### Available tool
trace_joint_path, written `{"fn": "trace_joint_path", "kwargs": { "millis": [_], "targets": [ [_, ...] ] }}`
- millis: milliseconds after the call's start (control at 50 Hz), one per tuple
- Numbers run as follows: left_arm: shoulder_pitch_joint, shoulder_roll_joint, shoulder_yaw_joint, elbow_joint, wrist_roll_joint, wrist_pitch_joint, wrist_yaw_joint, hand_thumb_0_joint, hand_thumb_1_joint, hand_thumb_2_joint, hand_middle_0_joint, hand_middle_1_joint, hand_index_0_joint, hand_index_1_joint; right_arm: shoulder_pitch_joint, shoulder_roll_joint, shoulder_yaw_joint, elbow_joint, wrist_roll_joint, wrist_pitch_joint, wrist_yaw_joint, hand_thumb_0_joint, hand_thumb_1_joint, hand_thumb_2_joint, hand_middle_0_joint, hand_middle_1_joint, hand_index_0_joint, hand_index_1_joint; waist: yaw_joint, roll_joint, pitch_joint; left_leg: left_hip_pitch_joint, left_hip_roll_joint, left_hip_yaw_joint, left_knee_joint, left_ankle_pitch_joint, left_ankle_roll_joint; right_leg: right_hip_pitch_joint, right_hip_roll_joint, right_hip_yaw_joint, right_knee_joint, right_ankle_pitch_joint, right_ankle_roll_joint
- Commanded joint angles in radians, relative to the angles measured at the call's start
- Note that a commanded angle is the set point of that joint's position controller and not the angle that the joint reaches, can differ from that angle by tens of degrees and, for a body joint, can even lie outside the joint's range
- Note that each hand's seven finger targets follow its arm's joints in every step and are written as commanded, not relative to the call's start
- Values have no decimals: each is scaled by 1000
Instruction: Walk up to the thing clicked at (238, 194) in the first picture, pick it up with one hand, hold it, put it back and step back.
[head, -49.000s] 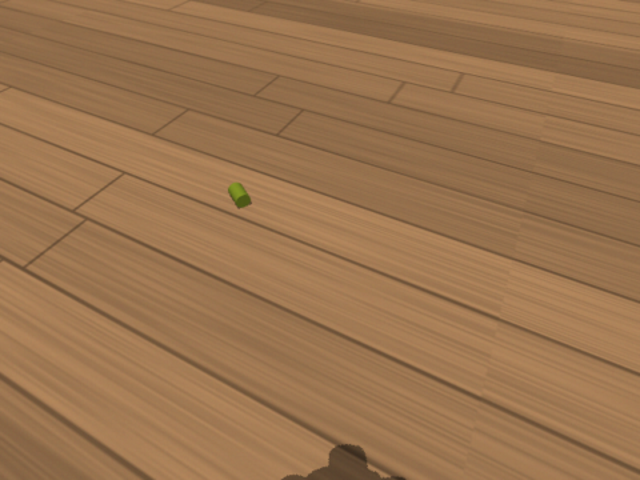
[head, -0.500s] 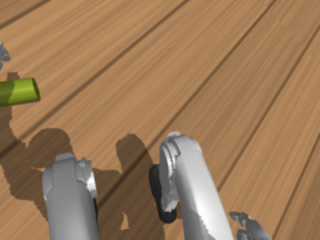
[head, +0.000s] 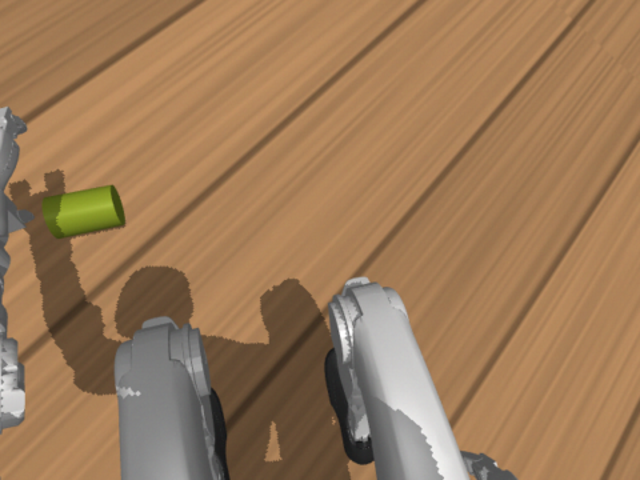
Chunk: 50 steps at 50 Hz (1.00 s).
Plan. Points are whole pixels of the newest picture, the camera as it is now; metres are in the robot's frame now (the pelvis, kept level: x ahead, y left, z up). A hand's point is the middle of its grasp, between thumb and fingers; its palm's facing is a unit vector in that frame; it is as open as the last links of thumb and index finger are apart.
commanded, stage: home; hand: left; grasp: from above
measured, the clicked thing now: (86, 211) +0.52 +0.30 -0.33
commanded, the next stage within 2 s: none
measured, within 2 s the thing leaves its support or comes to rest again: neither
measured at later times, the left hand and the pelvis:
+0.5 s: hand out of the picture +0.28 +0.24 +0.08, palm faces -0.10 -0.84 -0.53, open 7.4 cm; pelvis +0.01 -0.01 +0.18, yaw +6 degrees
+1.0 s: hand out of the picture +0.22 +0.20 +0.28, palm faces +0.19 -0.96 -0.20, open 7.4 cm; pelvis +0.07 +0.00 +0.34, yaw +8 degrees
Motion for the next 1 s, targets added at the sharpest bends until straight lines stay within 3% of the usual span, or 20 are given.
{"fn": "trace_joint_path", "kwargs": {
  "millis": [0, 40, 100, 140, 200, 260, 280, 320, 360, 380, 420, 500, 520, 540, 560, 620, 680, 760, 860, 980],
  "targets": [
    [-59, 149, 29, -422, -225, 29, -86, 0, 576, 801, -187, -314, -184, -316, 175, -282, -137, -62, 35, 13, -38, 0, -899, -899, 200, 300, 200, 300, 45, 189, -762, 661, -11, 60, -375, 286, 19, 470, 17, -78, -307, 272, -104],
    [49, 108, 30, -511, -307, 38, -122, 0, 723, 826, -189, -294, -187, -295, 156, -260, -139, -81, 48, 13, -50, 0, -900, -899, 200, 300, 200, 300, 56, 110, -738, 643, -10, 57, -411, 262, 29, 527, 21, -68, -352, 267, -97],
    [94, 109, 75, -678, -401, 40, -135, 0, 898, 900, -200, -300, -200, -300, 108, -234, -151, -107, 62, 11, -69, 0, -900, -900, 200, 300, 200, 300, 94, 92, -753, 685, -8, 54, -467, 223, 31, 596, 12, -47, -415, 238, -97],
    [170, 24, 38, -739, -448, 44, -135, 0, 900, 900, -200, -300, -200, -300, 70, -205, -158, -121, 70, 4, -75, 0, -900, -900, 200, 300, 200, 300, 102, 111, -749, 747, 0, 49, -523, 211, 27, 621, 9, -40, -442, 232, -92],
    [270, -5, 56, -789, -505, 64, -111, 0, 900, 900, -200, -300, -200, -300, 37, -200, -163, -132, 83, -9, -96, 0, -900, -900, 200, 300, 200, 300, 123, 131, -682, 822, 5, 34, -624, 155, 20, 637, 0, -33, -506, 187, -93],
    [326, -66, 36, -854, -550, 108, -93, 0, 900, 900, -200, -299, -200, -299, 3, -184, -164, -148, 93, -25, -112, 0, -900, -900, 200, 300, 200, 300, 125, 132, -664, 913, 11, 36, -711, 112, 17, 697, 1, -27, -584, 157, -90],
    [343, -77, 37, -868, -575, 125, -89, 0, 900, 900, -200, -299, -200, -299, -12, -182, -162, -152, 98, -32, -118, 0, -899, -900, 200, 300, 200, 300, 125, 135, -642, 928, 11, 29, -745, 80, 17, 717, 0, -27, -609, 136, -88],
    [440, -157, -5, -882, -635, 159, -89, 0, 899, 900, -200, -299, -200, -299, -40, -174, -159, -157, 102, -53, -133, 0, -899, -900, 200, 300, 200, 300, 117, 113, -591, 974, 12, 19, -803, 54, 14, 745, 0, -27, -658, 116, -85],
    [454, -149, 5, -945, -686, 190, -85, 0, 900, 902, -201, -301, -200, -301, -61, -170, -156, -168, 108, -73, -151, 0, -899, -900, 200, 300, 200, 300, 122, 108, -611, 1037, 12, 22, -833, 51, 14, 799, 1, -18, -710, 109, -84],
    [545, -192, -13, -904, -714, 211, -84, 0, 900, 902, -200, -301, -200, -301, -71, -160, -148, -171, 111, -82, -157, 0, -899, -900, 200, 300, 200, 300, 115, 78, -542, 1027, 11, 25, -857, 46, 15, 821, 0, -15, -741, 99, -82],
    [608, -218, -11, -954, -779, 239, -75, 0, 900, 901, -200, -300, -200, -300, -93, -144, -137, -181, 113, -98, -172, 0, -900, -900, 200, 300, 200, 300, 114, 57, -510, 1059, 6, 34, -897, 42, 19, 887, -1, -2, -803, 91, -82],
    [691, -236, 2, -1050, -878, 275, -59, 0, 900, 900, -200, -300, -200, -300, -105, -121, -120, -203, 120, -131, -200, 0, -900, -900, 200, 300, 200, 300, 121, 53, -475, 1151, 3, 41, -982, 79, 19, 1011, 0, 16, -901, 112, -81],
    [713, -231, 23, -1063, -899, 284, -53, 0, 900, 900, -200, -300, -200, -300, -105, -115, -116, -209, 120, -138, -206, 0, -901, -900, 200, 300, 200, 300, 129, 49, -467, 1172, 2, 39, -1006, 76, 19, 1043, 1, 20, -930, 110, -80],
    [754, -258, 9, -1058, -912, 293, -50, 0, 900, 900, -200, -300, -200, -300, -100, -109, -112, -204, 120, -145, -213, 0, -901, -900, 200, 300, 200, 300, 121, 48, -434, 1192, 3, 30, -1038, 81, 18, 1060, 0, 20, -950, 117, -79],
    [789, -260, 23, -1071, -930, 304, -45, 0, 900, 900, -200, -300, -200, -300, -92, -104, -105, -208, 122, -150, -218, 0, -901, -900, 200, 300, 200, 300, 135, 47, -420, 1227, 6, 23, -1068, 88, 16, 1092, -1, 20, -972, 125, -79],
    [867, -314, 9, -1117, -970, 338, -38, 0, 900, 900, -200, -300, -200, -300, -69, -93, -97, -214, 123, -165, -239, 0, -901, -900, 200, 299, 200, 299, 130, 43, -418, 1321, 9, 18, -1135, 168, 9, 1184, 1, 18, -1035, 194, -79],
    [972, -357, 17, -1147, -1021, 382, -37, 0, 900, 900, -200, -300, -200, -300, -52, -85, -85, -218, 122, -180, -266, 0, -901, -900, 200, 300, 200, 300, 145, 33, -382, 1407, 12, 13, -1202, 234, 2, 1268, 4, 10, -1098, 246, -79],
    [1081, -402, 11, -1219, -1081, 423, -45, 0, 900, 900, -200, -300, -200, -300, -25, -71, -72, -231, 121, -206, -297, 0, -901, -899, 200, 299, 200, 299, 146, 17, -309, 1469, 7, 38, -1275, 290, 4, 1392, 7, 6, -1209, 300, -71],
    [1222, -427, 15, -1321, -1111, 452, -59, 0, 900, 900, -200, -300, -200, -300, 7, -65, -75, -254, 115, -239, -323, 0, -901, -899, 200, 299, 200, 299, 161, 7, -248, 1569, 7, 54, -1370, 362, 0, 1499, 15, -8, -1305, 350, -69],
    [1342, -445, -8, -1420, -1100, 464, -77, 0, 900, 900, -200, -300, -200, -300, 5, -55, -77, -277, 105, -271, -340, 0, -901, -899, 200, 299, 200, 299, 167, -10, -166, 1620, 1, 67, -1432, 394, 5, 1556, 23, -23, -1380, 366, -69]
  ]
}}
